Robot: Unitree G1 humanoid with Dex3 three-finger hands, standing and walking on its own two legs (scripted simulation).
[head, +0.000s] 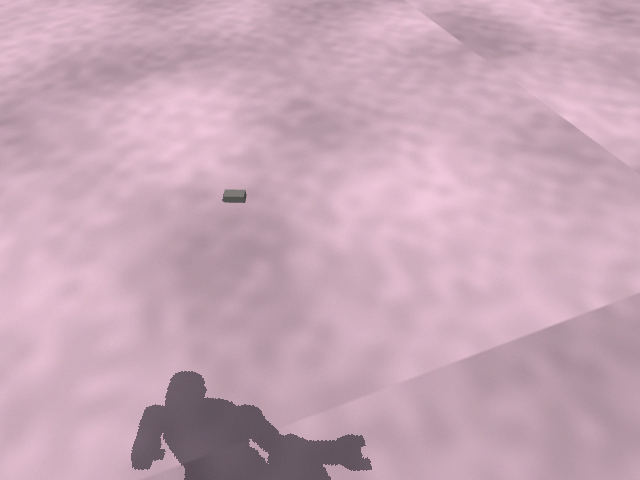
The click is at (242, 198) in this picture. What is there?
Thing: small brick
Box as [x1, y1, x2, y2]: [223, 189, 246, 202]
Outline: 225,189 223,194 225,202 244,202 246,195 245,190
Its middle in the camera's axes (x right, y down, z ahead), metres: -0.39 -0.21 +1.79
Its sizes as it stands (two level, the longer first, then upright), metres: 0.095 0.047 0.037
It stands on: the floor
